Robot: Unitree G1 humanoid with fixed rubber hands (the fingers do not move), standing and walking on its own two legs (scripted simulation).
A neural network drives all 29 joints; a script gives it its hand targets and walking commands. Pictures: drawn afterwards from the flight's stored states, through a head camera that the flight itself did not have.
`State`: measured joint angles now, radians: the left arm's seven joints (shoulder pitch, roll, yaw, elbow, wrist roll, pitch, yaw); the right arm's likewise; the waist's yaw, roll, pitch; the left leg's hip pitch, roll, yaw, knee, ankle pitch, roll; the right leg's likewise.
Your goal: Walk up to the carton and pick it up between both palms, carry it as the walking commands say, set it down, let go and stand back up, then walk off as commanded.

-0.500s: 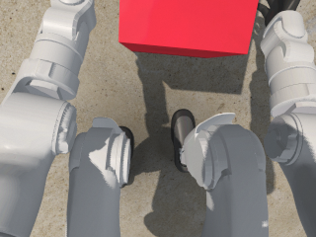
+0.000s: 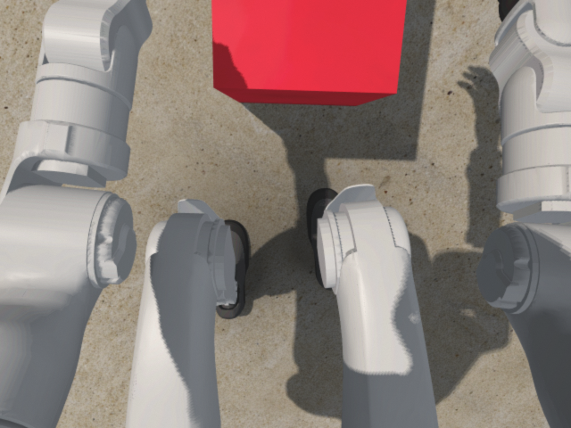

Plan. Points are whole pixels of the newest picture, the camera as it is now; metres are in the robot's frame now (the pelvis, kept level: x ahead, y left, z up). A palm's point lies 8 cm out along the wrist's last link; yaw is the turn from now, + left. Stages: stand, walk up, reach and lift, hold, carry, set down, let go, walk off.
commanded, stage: set down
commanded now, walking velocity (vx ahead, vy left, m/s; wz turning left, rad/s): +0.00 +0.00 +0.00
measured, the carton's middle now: out of the picture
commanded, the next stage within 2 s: let go in 0.90 s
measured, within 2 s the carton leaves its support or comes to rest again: neither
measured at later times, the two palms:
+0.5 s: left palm out of the picture +0.58 +0.10 +0.01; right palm out of the picture +0.51 -0.28 +0.01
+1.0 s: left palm out of the picture +0.57 +0.11 +0.13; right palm out of the picture +0.51 -0.27 +0.12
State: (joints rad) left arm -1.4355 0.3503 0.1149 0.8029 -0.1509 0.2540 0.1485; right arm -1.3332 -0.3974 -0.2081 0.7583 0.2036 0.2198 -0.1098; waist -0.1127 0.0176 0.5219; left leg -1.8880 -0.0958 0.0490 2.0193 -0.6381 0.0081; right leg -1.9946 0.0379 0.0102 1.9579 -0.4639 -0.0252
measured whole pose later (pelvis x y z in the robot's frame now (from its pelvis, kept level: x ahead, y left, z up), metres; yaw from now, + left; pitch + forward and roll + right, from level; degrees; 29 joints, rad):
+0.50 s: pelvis +0.00 +0.00 +0.12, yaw -1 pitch +26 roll +3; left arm -1.38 0.39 0.13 0.69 -0.16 0.38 0.10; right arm -1.28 -0.41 -0.22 0.61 0.19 0.36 -0.09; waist -0.11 0.02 0.52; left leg -1.52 -0.10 0.02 1.58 -0.52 0.01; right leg -1.61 0.04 0.04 1.54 -0.39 -0.02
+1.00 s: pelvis +0.03 -0.01 +0.22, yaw -1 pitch +34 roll +3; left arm -1.20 0.29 0.23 0.94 -0.01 0.20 0.03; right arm -1.12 -0.27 -0.27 0.83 0.01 0.21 -0.05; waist -0.09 0.03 0.16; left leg -1.34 -0.08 -0.01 1.08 -0.34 -0.01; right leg -1.42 0.04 0.04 1.04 -0.22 -0.03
